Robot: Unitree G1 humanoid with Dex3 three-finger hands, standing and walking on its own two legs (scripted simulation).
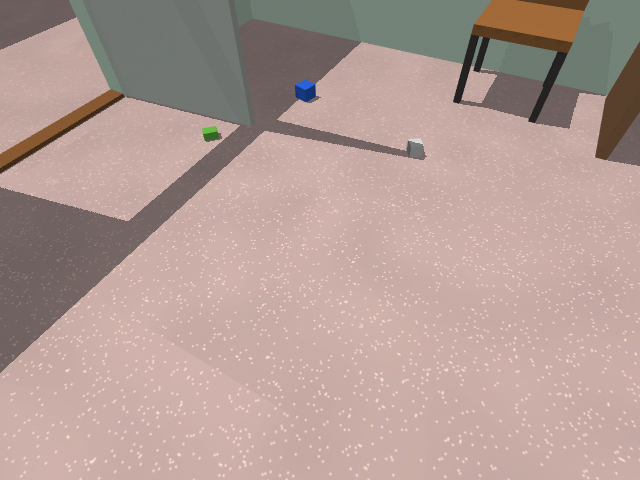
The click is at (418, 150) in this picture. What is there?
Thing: cube
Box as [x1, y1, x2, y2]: [406, 138, 423, 156]
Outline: 420,138 408,139 406,150 409,156 421,155 423,145
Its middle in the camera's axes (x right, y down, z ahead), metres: +0.49 -0.48 +1.97
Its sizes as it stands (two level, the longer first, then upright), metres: 0.065 0.065 0.065
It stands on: the floor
